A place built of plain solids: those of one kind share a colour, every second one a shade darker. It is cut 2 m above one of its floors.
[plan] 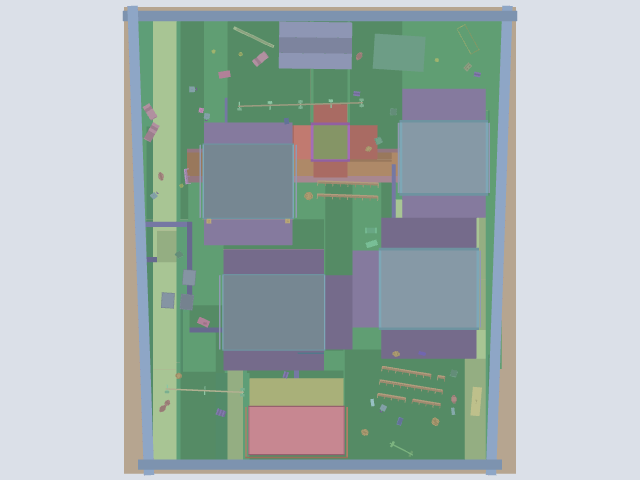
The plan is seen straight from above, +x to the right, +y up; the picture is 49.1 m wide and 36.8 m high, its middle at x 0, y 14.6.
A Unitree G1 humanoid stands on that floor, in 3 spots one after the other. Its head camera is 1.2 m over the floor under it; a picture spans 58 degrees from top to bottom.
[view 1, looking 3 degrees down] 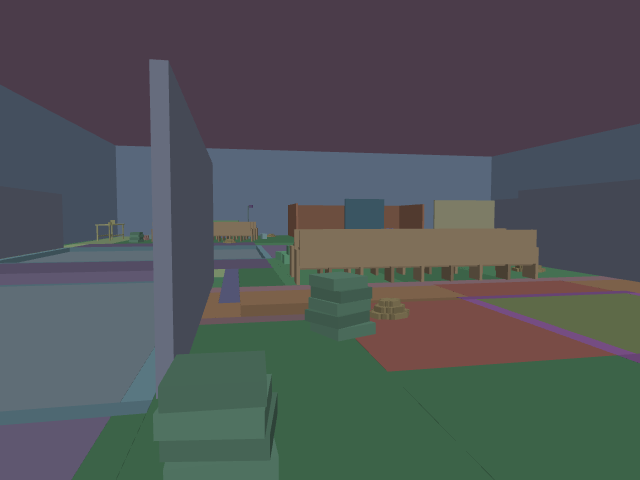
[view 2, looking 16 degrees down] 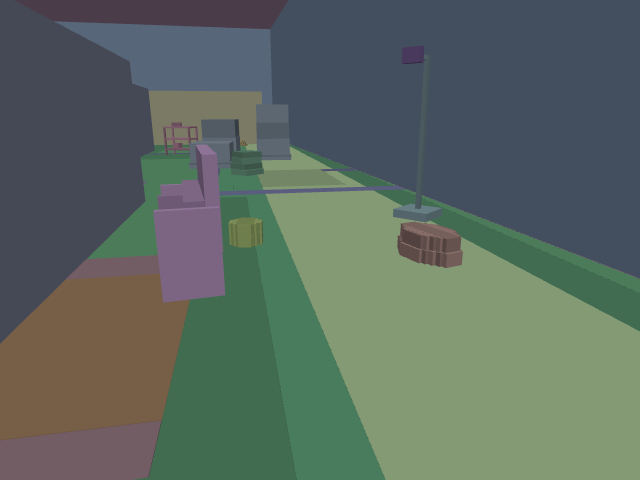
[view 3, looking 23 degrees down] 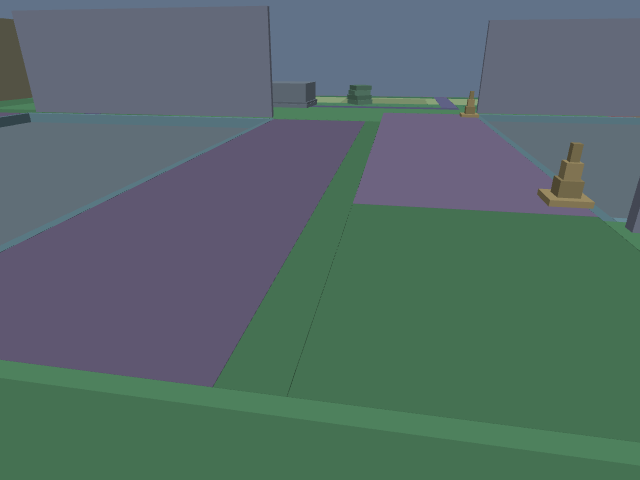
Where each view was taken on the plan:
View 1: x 5.55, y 26.55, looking -101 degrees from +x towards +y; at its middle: seatrow_rows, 7.68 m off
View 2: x -10.55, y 22.90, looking -101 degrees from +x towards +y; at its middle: floor_aisle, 4.35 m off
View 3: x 1.55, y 14.55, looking -170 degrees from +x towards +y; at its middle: floor_ground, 3.07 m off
